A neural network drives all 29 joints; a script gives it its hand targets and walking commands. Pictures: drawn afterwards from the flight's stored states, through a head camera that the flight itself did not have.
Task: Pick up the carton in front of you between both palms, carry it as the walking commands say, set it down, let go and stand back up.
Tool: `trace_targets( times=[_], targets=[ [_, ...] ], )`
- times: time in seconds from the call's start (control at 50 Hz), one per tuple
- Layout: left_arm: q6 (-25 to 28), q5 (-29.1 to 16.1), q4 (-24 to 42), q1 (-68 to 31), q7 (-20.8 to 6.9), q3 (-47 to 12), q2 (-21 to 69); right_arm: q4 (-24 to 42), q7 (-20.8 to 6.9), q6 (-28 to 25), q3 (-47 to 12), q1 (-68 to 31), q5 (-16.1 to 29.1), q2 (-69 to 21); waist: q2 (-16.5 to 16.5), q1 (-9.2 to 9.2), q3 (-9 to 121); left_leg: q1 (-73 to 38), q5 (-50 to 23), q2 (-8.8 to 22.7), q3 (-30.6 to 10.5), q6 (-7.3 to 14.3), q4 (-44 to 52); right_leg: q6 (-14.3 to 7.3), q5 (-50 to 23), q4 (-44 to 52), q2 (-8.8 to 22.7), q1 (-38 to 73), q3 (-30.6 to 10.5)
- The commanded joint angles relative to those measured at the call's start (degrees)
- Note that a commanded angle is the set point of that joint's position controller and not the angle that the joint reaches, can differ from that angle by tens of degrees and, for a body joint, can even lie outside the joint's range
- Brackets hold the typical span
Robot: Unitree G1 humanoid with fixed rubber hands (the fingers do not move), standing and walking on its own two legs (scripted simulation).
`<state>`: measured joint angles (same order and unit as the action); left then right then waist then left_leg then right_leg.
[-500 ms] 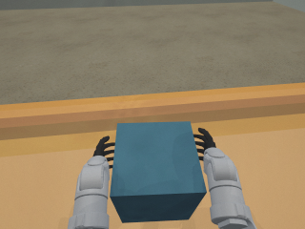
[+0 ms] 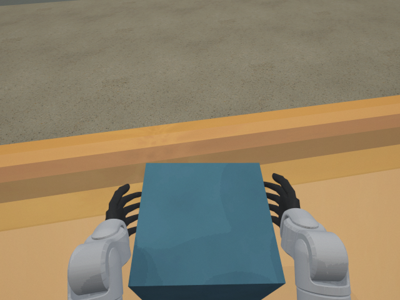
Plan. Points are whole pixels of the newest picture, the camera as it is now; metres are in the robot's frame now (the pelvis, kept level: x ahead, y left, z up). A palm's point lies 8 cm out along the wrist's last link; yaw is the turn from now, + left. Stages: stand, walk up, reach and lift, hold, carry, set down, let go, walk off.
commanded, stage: carry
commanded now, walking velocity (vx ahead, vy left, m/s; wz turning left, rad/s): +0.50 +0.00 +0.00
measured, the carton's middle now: (202, 240) +0.24 +0.00 +0.01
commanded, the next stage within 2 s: none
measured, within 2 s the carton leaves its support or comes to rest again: neither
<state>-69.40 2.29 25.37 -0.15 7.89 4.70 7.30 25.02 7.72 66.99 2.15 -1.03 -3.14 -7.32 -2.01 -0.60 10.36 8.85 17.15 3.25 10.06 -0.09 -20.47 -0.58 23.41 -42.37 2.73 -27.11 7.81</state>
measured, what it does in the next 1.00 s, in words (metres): walks ahead: right foot, then left foot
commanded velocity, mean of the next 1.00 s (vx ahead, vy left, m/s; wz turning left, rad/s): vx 0.50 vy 0.00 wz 0.00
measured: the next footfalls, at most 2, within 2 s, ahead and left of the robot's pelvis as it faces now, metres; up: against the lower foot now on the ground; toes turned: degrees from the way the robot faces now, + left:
right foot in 0.10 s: +0.18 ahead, -0.11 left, +0.00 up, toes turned -10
left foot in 0.54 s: +0.52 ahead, +0.09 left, +0.00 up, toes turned +11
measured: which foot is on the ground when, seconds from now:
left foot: down 0.00-0.10, up 0.12-0.52, down 0.54-1.00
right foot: up 0.00-0.08, down 0.10-0.54, up 0.56-1.00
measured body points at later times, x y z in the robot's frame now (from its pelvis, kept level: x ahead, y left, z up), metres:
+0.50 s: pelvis +0.30 -0.01 -0.01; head +0.29 -0.02 +0.44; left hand +0.56 +0.16 +0.08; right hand +0.58 -0.15 +0.08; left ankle +0.45 +0.10 -0.72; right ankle +0.14 -0.11 -0.74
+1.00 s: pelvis +0.61 +0.01 -0.02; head +0.65 +0.01 +0.42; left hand +0.97 +0.17 +0.08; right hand +0.97 -0.14 +0.08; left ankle +0.48 +0.08 -0.74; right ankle +0.75 -0.07 -0.73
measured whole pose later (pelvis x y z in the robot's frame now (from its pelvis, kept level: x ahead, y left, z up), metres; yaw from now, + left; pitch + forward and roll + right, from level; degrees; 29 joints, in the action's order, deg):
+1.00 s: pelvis +0.61 +0.01 -0.02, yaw +1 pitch +5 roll +0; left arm -58.8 2.1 6.2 -26.3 9.3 14.6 5.2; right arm 3.8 9.3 57.3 12.2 -28.4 -0.8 -6.4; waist 0.0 -2.8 1.0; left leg 7.3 28.1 0.1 11.0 2.4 -31.0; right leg -5.0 3.6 -34.4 1.2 -35.0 7.6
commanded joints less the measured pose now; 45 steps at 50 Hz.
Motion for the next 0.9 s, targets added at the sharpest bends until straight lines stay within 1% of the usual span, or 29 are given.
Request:
trace_targets(
  times=[0.0, 0.04, 0.06, 0.08, 0.1, 0.12, 0.14, 0.16, 0.18, 0.2, 0.24, 0.32, 0.38, 0.44, 0.48, 0.5, 0.52, 0.54, 0.56, 0.58, 0.6, 0.62, 0.64, 0.66, 0.68, 0.74, 0.82, 0.86, 0.88],
  targets=[
    [2.11, -17.57, 11.54, -28.24, -5.70, -36.90, 46.08, 9.95, -4.74, 0.51, -34.97, -24.38, 17.27, -47.73, -6.82, -0.36, 5.18, -6.99, -7.70, 12.03, -8.72, 6.13, 7.64, 0.59, -8.63, 9.34, -0.72, -1.12, 3.24],
    [1.86, -16.46, 11.67, -24.97, -4.41, -35.54, 43.53, 11.09, -4.18, 1.02, -35.38, -23.34, 18.05, -44.87, -4.75, 0.59, 5.70, 0.94, -4.69, 9.68, -3.51, 4.17, 1.69, 0.70, -14.96, 14.66, -2.79, 12.88, 7.32],
    [1.63, -15.89, 11.78, -23.91, -3.79, -34.69, 41.92, 11.33, -3.84, 1.37, -35.26, -22.15, 18.11, -43.06, -2.80, 0.73, 7.22, 5.45, -6.71, 8.06, -0.88, 3.00, -4.38, 0.14, -13.20, 15.10, -3.60, 21.61, 9.00],
    [1.28, -15.23, 11.36, -22.54, -3.14, -33.71, 40.32, 11.17, -3.46, 1.83, -34.72, -21.41, 18.08, -40.93, 0.11, 1.39, 9.31, 12.06, -7.64, 6.45, 1.89, 1.15, -13.86, -1.06, -9.52, 15.21, 0.24, 31.83, 3.83],
    [1.10, -14.04, 10.43, -21.06, -2.35, -32.53, 38.20, 12.46, -3.17, 2.60, -34.20, -22.40, 18.32, -38.51, 13.70, 2.82, 10.13, 21.96, 0.31, 0.50, 4.34, -2.36, -31.03, -6.16, 3.04, 26.87, 14.35, 35.64, -22.13],
    [0.83, -13.49, 10.05, -21.57, -1.77, -31.91, 36.96, 12.26, -2.93, 3.24, -34.27, -23.21, 18.79, -37.21, 18.72, 2.93, 8.78, 33.30, 12.32, -2.61, -1.10, -1.97, -41.14, -13.34, 1.33, 31.18, 22.17, 40.06, -37.87],
    [0.60, -13.90, 11.11, -22.09, -1.59, -31.90, 37.01, 11.43, -2.94, 3.47, -34.59, -22.72, 19.24, -37.42, 13.64, 2.72, 7.51, 37.00, 13.17, 1.16, -6.49, -0.40, -48.32, -14.69, -4.17, 30.32, 23.64, 38.20, -37.35],
    [0.55, -14.32, 11.50, -22.78, -1.64, -32.62, 38.26, 10.35, -3.20, 3.48, -34.11, -22.69, 19.30, -38.41, 9.06, 2.42, 6.99, 37.49, 11.60, 3.30, -8.04, 0.51, -50.33, -13.87, -10.55, 28.94, 21.90, 35.38, -33.26],
    [0.64, -14.82, 12.33, -24.07, -1.94, -33.58, 39.78, 8.99, -3.57, 3.26, -33.71, -21.97, 18.90, -40.31, 4.78, 2.22, 7.85, 37.56, 8.00, 4.86, -8.61, 0.88, -49.31, -12.57, -11.19, 29.24, 21.13, 33.85, -29.31],
    [0.80, -15.48, 13.17, -25.67, -2.45, -34.75, 41.41, 7.96, -3.95, 2.86, -33.39, -21.26, 18.26, -42.13, 3.07, 1.97, 7.48, 35.70, 4.40, 6.07, -8.90, 0.66, -45.19, -10.40, -12.11, 30.43, 19.71, 31.21, -24.46],
    [1.19, -17.26, 14.41, -27.14, -3.98, -37.41, 43.91, 7.32, -4.60, 1.88, -33.26, -19.85, 16.52, -45.16, 4.98, 1.81, 6.85, 31.38, 0.68, 4.88, -6.69, 0.10, -36.84, -7.60, -14.49, 32.03, 16.75, 28.05, -15.98],
    [1.71, -19.01, 14.50, -28.20, -6.66, -39.92, 43.90, 7.44, -4.86, 0.45, -33.29, -18.97, 13.51, -46.61, 7.75, 1.88, 4.37, 30.06, -6.39, 2.06, -2.41, -0.06, -22.40, -6.91, -23.30, 31.31, 12.68, 29.18, -7.41],
    [2.16, -18.21, 10.71, -30.21, -6.41, -38.34, 39.03, 5.75, -3.82, 0.11, -32.40, -22.25, 12.25, -42.12, 9.82, 3.16, 2.19, 27.25, -10.49, 0.14, 0.73, 0.94, -16.68, -6.62, -28.50, 29.59, 10.99, 28.45, -3.32],
    [2.48, -16.74, 5.82, -32.58, -4.99, -35.71, 35.59, 3.09, -2.56, -0.05, -30.86, -25.63, 11.81, -38.14, 11.46, 3.37, -0.62, 24.78, -14.34, -0.28, 1.09, 2.70, -13.88, -6.34, -29.31, 27.75, 10.94, 28.01, -2.17],
    [2.69, -15.87, 3.04, -34.47, -4.06, -34.62, 34.91, 0.66, -1.99, -0.30, -29.37, -27.65, 11.70, -36.58, 11.49, 1.74, 0.75, 17.92, -12.52, -2.30, 3.23, 4.11, -12.33, -5.25, -38.71, 21.25, 10.59, 27.61, 0.09],
    [2.84, -15.35, 1.59, -35.62, -3.60, -34.10, 34.68, -1.28, -1.80, -0.54, -28.44, -28.34, 11.38, -36.09, 9.95, -0.20, 3.50, 9.55, -11.34, -4.90, 5.88, 4.28, -10.29, -3.82, -43.44, 13.11, 8.93, 25.78, 3.35],
    [3.06, -14.54, 0.26, -36.38, -3.14, -33.39, 34.25, -3.56, -1.62, -0.84, -27.40, -28.51, 10.89, -35.53, 6.04, -1.95, 8.17, -2.84, -8.54, -6.00, 6.19, 4.26, -9.83, -2.02, -40.63, 1.48, 6.13, 21.06, 5.58],
    [3.29, -13.64, -0.92, -37.85, -2.70, -32.65, 33.83, -5.14, -1.47, -1.12, -26.64, -28.47, 10.32, -35.15, -0.21, -3.79, 12.22, -12.53, 2.91, 5.22, -10.17, 5.36, -7.32, -0.21, -25.63, -14.04, 4.42, 11.75, 4.33],
    [3.57, -13.33, -1.86, -40.04, -2.40, -31.77, 35.72, -6.59, -1.42, -1.87, -25.76, -32.51, 10.63, -34.53, -15.83, -1.82, 15.01, -22.96, 8.40, 19.80, -40.94, 13.63, 2.85, 1.68, 1.70, -29.72, -5.53, -7.74, 0.69],
    [3.88, -13.22, -3.75, -40.78, -2.06, -31.32, 36.32, -5.91, -1.39, -2.33, -27.76, -34.48, 12.51, -37.03, -14.14, -1.81, 13.89, -21.51, 4.51, 20.58, -44.26, 15.48, 5.55, -0.15, 5.67, -37.34, -3.32, -13.07, -6.86],
    [4.63, -13.05, -5.02, -42.17, -2.02, -30.75, 38.76, -5.16, -1.58, -3.19, -28.40, -38.25, 13.46, -38.97, -10.87, -2.44, 13.49, -18.72, -3.10, 18.91, -38.22, 15.29, 3.66, -1.75, 3.63, -40.16, -1.17, -14.57, -8.12],
    [5.72, -12.61, -6.35, -44.07, -2.09, -30.22, 41.15, -5.83, -1.99, -4.13, -29.12, -41.75, 14.14, -41.64, -3.97, -2.98, 13.88, -16.21, -7.88, 17.68, -33.02, 14.21, 1.13, -2.73, 1.80, -40.26, 0.48, -15.18, -8.24],
    [6.91, -11.82, -7.68, -45.78, -2.15, -29.41, 42.91, -6.09, -2.51, -5.24, -30.19, -44.90, 15.09, -44.21, 0.14, -2.76, 13.44, -12.40, -9.29, 16.20, -28.38, 12.81, 0.31, -3.23, -0.47, -37.36, 1.90, -14.54, -9.01],
    [8.06, -11.15, -8.89, -47.02, -2.21, -29.08, 44.21, -6.28, -3.02, -6.36, -31.33, -48.13, 16.00, -46.05, -0.35, -2.01, 14.05, -9.88, -7.55, 15.18, -24.75, 11.70, 0.84, -3.29, -2.46, -34.38, 2.71, -13.15, -9.05],
    [9.14, -10.49, -9.83, -48.43, -2.18, -29.00, 44.83, -6.83, -3.41, -7.48, -32.09, -51.29, 16.77, -47.17, -1.04, -1.87, 14.27, -8.46, -7.08, 14.62, -22.91, 11.55, 1.26, -3.18, -3.47, -32.57, 2.39, -12.34, -8.07],
    [11.74, -8.29, -12.56, -51.08, -1.24, -28.22, 44.19, -10.07, -3.52, -9.90, -32.03, -55.72, 17.54, -47.01, -2.28, -1.70, 13.64, -8.07, -9.04, 13.59, -18.39, 12.86, 1.42, -2.26, -5.71, -26.61, 2.22, -14.90, -6.17],
    [13.26, -7.48, -14.41, -55.25, 0.72, -26.44, 40.31, -15.10, -1.61, -11.16, -28.39, -56.44, 15.96, -43.34, -3.81, -3.11, 11.75, -12.04, -23.06, 11.40, -12.66, 13.46, -1.59, -2.08, -10.97, -13.71, 1.63, -18.26, -3.19],
    [13.34, -8.25, -14.86, -57.06, 1.31, -25.70, 39.12, -16.39, -0.62, -11.14, -26.53, -56.57, 15.04, -41.99, -4.64, -3.76, 10.96, -12.73, -28.77, 9.81, -10.29, 12.59, -3.50, -2.65, -14.52, -6.76, -0.21, -16.06, -1.22],
    [13.20, -8.77, -14.88, -57.61, 1.47, -25.41, 38.78, -16.81, -0.18, -11.00, -25.79, -56.48, 14.65, -41.28, -3.81, -4.13, 9.83, -12.60, -31.34, 8.72, -9.29, 11.79, -3.76, -2.90, -16.95, -1.81, -1.19, -14.59, -0.44]
  ],
)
